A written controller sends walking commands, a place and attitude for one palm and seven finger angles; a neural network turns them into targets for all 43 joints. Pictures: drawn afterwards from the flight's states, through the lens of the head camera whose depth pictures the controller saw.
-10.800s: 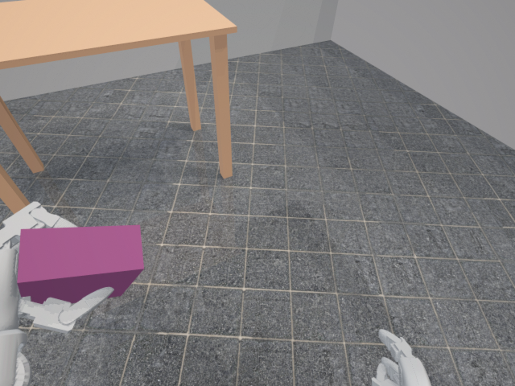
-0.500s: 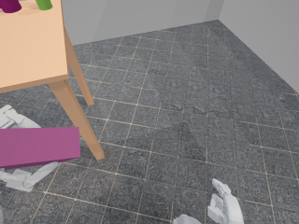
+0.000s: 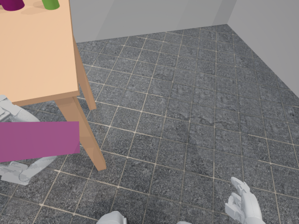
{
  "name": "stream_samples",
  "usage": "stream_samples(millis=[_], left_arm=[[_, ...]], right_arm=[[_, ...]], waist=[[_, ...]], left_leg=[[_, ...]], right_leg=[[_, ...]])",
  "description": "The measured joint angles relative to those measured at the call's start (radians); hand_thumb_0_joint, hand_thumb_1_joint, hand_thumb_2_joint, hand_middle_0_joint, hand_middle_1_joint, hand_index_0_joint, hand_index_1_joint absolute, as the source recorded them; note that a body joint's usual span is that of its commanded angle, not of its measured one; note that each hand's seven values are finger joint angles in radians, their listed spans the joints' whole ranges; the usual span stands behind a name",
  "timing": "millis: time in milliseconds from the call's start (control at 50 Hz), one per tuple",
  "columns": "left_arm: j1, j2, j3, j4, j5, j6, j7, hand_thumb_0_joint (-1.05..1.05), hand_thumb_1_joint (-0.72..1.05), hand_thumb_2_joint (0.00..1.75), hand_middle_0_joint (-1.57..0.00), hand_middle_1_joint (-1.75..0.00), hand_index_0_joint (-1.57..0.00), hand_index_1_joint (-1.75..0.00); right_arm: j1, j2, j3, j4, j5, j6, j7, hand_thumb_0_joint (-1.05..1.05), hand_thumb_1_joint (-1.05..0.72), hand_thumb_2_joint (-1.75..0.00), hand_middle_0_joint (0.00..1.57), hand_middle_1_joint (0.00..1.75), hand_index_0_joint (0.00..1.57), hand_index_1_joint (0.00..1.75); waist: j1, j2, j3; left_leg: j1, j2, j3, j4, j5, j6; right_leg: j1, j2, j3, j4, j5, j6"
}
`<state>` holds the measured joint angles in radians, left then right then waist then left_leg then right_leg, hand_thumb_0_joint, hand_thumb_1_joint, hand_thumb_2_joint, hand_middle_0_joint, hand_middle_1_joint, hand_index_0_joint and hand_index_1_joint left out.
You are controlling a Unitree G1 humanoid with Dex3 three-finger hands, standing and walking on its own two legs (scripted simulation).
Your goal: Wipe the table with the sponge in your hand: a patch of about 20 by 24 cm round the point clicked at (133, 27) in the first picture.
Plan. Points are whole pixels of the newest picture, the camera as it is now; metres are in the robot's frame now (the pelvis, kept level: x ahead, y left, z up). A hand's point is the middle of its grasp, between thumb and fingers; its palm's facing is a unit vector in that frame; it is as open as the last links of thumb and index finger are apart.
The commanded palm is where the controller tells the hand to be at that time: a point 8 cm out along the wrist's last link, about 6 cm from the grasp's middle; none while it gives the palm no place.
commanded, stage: come to a stop and stand still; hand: left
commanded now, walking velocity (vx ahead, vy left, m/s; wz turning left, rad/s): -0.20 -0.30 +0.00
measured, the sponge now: (45, 140) +0.24 +0.21 +0.17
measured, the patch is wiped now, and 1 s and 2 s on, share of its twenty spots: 0.00 0.00 0.00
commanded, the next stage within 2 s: none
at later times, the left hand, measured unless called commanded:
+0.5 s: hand (54, 152) +0.21 +0.18 +0.18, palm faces +0.33 -0.83 -0.46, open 9.5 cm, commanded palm +0.16 +0.23 +0.19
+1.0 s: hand (39, 194) +0.15 +0.18 +0.17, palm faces +0.39 -0.83 -0.40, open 9.5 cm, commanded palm +0.10 +0.22 +0.19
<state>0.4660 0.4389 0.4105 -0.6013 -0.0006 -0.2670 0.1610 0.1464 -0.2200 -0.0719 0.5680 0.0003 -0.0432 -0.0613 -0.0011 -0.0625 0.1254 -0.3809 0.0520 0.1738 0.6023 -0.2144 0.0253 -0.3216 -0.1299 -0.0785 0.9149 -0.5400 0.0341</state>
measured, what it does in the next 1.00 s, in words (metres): steps on the spot: right foot, then left foot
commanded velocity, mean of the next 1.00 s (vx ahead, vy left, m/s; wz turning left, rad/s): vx -0.03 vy -0.03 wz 0.00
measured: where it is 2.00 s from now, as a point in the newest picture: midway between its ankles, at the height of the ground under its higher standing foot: outside the picture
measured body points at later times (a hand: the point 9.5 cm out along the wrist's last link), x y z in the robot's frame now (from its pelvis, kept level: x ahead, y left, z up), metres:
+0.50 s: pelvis -0.01 -0.04 +0.01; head +0.02 -0.06 +0.46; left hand +0.19 +0.22 +0.20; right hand +0.15 -0.27 -0.09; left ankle +0.01 +0.10 -0.69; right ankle -0.01 -0.11 -0.72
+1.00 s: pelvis -0.07 -0.05 +0.01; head -0.06 -0.06 +0.46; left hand +0.12 +0.22 +0.19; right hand +0.10 -0.27 -0.08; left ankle -0.04 +0.07 -0.72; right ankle -0.01 -0.11 -0.72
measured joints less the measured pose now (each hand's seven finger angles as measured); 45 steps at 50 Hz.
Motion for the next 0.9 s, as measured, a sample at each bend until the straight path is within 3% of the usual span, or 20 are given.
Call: stream_samples(millis=[40,80,240,360,400,440,520,580,660,700,740,820,900], left_arm=[[-0.036,0.018,0.02,0.031,-0.007,0.009,-0.005,-0.01,-0.44,1.0,-0.79,-1.35,-0.81,-1.33],[-0.032,0.017,0.033,0.025,-0.017,0.03,-0.007,-0.01,-0.44,1.0,-0.79,-1.35,-0.81,-1.33],[0.05,-0.032,-0.03,-0.054,-0.039,0.079,-0.037,-0.01,-0.44,1.0,-0.79,-1.35,-0.81,-1.33],[0.029,-0.025,-0.02,0.027,-0.042,0.117,-0.031,-0.01,-0.44,1.0,-0.79,-1.35,-0.81,-1.33],[0.012,-0.048,-0.028,0.057,-0.036,0.123,-0.029,-0.01,-0.44,1.0,-0.79,-1.35,-0.81,-1.33],[0.01,-0.071,-0.047,0.069,-0.039,0.134,-0.029,-0.01,-0.44,1.0,-0.79,-1.35,-0.81,-1.33],[0.044,-0.093,-0.075,0.067,-0.035,0.13,-0.023,-0.01,-0.44,1.0,-0.79,-1.35,-0.81,-1.33],[0.056,-0.078,-0.074,0.067,-0.028,0.113,-0.021,-0.01,-0.44,1.0,-0.79,-1.35,-0.81,-1.33],[0.059,-0.058,-0.055,0.068,-0.025,0.094,-0.014,-0.01,-0.44,1.0,-0.79,-1.35,-0.81,-1.33],[0.057,-0.055,-0.054,0.065,-0.024,0.09,-0.01,-0.01,-0.44,1.0,-0.79,-1.35,-0.81,-1.33],[0.047,-0.054,-0.056,0.078,-0.022,0.089,-0.008,-0.01,-0.44,1.0,-0.79,-1.35,-0.81,-1.33],[0.035,-0.068,-0.065,0.113,-0.011,0.093,-0.009,-0.01,-0.44,1.0,-0.79,-1.35,-0.81,-1.33],[-0.002,-0.088,-0.081,0.14,-0.004,0.098,-0.014,-0.01,-0.44,1.0,-0.79,-1.35,-0.81,-1.33]], right_arm=[[-0.016,0.037,0.023,0.006,-0.002,-0.004,0.01,0.01,-0.91,-0.9,0.2,0.3,0.2,0.3],[-0.02,0.072,0.055,0.004,-0.003,-0.011,0.028,0.01,-0.91,-0.9,0.2,0.3,0.2,0.3],[0.023,0.129,0.134,-0.026,-0.02,-0.05,0.054,0.01,-0.9,-0.9,0.2,0.3,0.21,0.3],[0.033,0.104,0.138,-0.016,-0.007,-0.046,0.036,0.01,-0.9,-0.9,0.21,0.3,0.21,0.3],[0.028,0.077,0.128,-0.004,-0.001,-0.039,0.031,0.01,-0.9,-0.9,0.21,0.3,0.21,0.3],[0.03,0.053,0.116,0.016,0.006,-0.03,0.025,0.01,-0.9,-0.9,0.21,0.3,0.21,0.3],[0.039,0.012,0.095,0.045,0.006,-0.012,0.004,0.01,-0.9,-0.9,0.2,0.3,0.21,0.3],[0.048,-0.007,0.078,0.046,0.004,0.001,-0.015,0.02,-0.9,-0.9,0.2,0.3,0.21,0.3],[0.061,-0.025,0.063,0.026,0.001,0.013,-0.025,0.02,-0.9,-0.9,0.2,0.3,0.2,0.3],[0.07,-0.033,0.057,0.016,0.0,0.014,-0.025,0.02,-0.9,-0.9,0.2,0.3,0.2,0.3],[0.07,-0.02,0.055,0.024,0.003,0.021,-0.027,0.02,-0.91,-0.9,0.2,0.3,0.2,0.3],[0.082,-0.002,0.078,0.011,-0.001,0.013,-0.027,0.02,-0.9,-0.9,0.2,0.3,0.2,0.3],[0.075,0.019,0.097,0.01,-0.003,-0.005,-0.018,0.01,-0.9,-0.9,0.2,0.3,0.2,0.3]], waist=[[-0.007,0.0,-0.004],[-0.01,-0.001,-0.013],[0.016,0.048,-0.025],[0.026,0.077,-0.026],[0.02,0.109,-0.017],[0.016,0.108,-0.027],[-0.005,0.077,-0.053],[-0.023,0.059,-0.067],[-0.032,0.055,-0.081],[-0.029,0.066,-0.086],[-0.011,0.045,-0.083],[0.012,0.042,-0.099],[0.03,0.058,-0.095]], left_leg=[[0.004,0.009,-0.008,0.003,-0.018,0.008],[0.02,0.021,-0.009,-0.025,-0.008,0.001],[0.07,0.063,-0.006,-0.119,0.037,-0.014],[0.052,0.072,-0.006,-0.086,0.038,-0.042],[0.036,0.092,-0.023,-0.044,0.015,-0.053],[0.008,0.065,-0.068,0.042,-0.107,-0.058],[-0.022,-0.005,-0.116,0.252,-0.215,-0.067],[0.014,-0.022,-0.107,0.228,-0.221,-0.066],[0.099,-0.025,-0.104,0.052,-0.161,-0.054],[0.153,-0.016,-0.108,-0.066,-0.077,-0.043],[0.171,-0.022,-0.098,-0.089,-0.055,-0.031],[0.161,-0.019,-0.091,-0.096,-0.049,-0.027],[0.137,-0.016,-0.094,-0.07,-0.047,-0.029]], right_leg=[[-0.06,0.048,0.021,0.14,-0.02,-0.001],[-0.093,0.078,0.012,0.162,0.013,0.002],[-0.049,0.133,-0.043,-0.122,0.105,0.008],[0.077,0.127,-0.042,-0.377,0.219,0.005],[0.085,0.148,-0.058,-0.393,0.271,-0.059],[0.072,0.146,-0.057,-0.375,0.26,-0.097],[0.065,0.131,-0.045,-0.385,0.266,-0.115],[0.065,0.128,-0.052,-0.403,0.282,-0.12],[0.059,0.142,-0.071,-0.414,0.298,-0.125],[0.053,0.157,-0.085,-0.405,0.3,-0.124],[0.06,0.153,-0.077,-0.406,0.305,-0.116],[0.052,0.154,-0.07,-0.421,0.323,-0.068],[0.036,0.157,-0.075,-0.414,0.336,-0.097]])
